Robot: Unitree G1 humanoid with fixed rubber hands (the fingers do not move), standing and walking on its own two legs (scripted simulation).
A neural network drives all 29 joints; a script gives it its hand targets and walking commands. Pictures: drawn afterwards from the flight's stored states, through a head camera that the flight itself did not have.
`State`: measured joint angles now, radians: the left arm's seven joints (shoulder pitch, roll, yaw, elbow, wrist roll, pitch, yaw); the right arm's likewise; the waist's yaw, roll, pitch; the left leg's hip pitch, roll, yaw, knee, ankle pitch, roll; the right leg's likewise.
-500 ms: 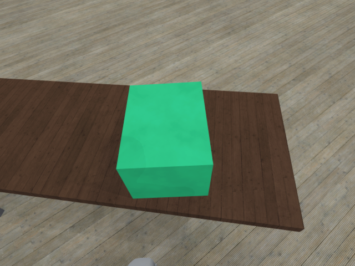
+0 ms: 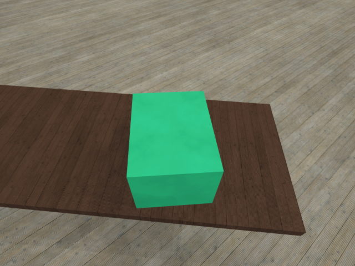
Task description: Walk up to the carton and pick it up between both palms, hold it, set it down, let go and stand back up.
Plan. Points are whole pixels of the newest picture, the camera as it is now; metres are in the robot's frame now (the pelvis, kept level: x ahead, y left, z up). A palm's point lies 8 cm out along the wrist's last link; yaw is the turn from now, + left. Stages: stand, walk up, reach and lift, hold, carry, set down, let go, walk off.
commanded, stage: walk up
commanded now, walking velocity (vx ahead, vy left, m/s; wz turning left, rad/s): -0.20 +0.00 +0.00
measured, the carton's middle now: (171, 146) +0.46 +0.01 -0.06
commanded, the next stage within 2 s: none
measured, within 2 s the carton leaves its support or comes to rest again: neither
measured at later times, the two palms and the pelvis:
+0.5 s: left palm out of the picture -0.09 +0.22 -0.12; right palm out of the picture +0.02 -0.27 -0.15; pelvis -0.06 -0.01 +0.00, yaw +1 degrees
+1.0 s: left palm out of the picture -0.10 +0.27 -0.16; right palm out of the picture -0.06 -0.16 -0.15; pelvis -0.08 +0.05 -0.01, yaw +0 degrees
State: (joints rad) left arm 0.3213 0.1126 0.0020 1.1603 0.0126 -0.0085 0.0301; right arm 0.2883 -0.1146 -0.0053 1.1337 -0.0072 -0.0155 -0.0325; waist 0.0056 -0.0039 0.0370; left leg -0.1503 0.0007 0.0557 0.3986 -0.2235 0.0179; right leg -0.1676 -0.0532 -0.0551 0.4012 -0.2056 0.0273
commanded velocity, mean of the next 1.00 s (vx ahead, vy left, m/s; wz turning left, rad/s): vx -0.05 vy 0.06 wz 0.00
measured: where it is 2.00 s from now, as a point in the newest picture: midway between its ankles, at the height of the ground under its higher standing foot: outside the picture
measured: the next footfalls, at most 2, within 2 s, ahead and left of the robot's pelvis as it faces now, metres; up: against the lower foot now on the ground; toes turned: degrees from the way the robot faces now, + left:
left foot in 0.66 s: -0.06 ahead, +0.16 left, +0.00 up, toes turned +2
right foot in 0.96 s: -0.07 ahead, -0.07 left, +0.00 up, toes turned -2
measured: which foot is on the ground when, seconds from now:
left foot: down 0.00-0.24, up 0.26-0.64, down 0.66-1.00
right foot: down 0.00-0.68, up 0.70-0.94, down 0.96-1.00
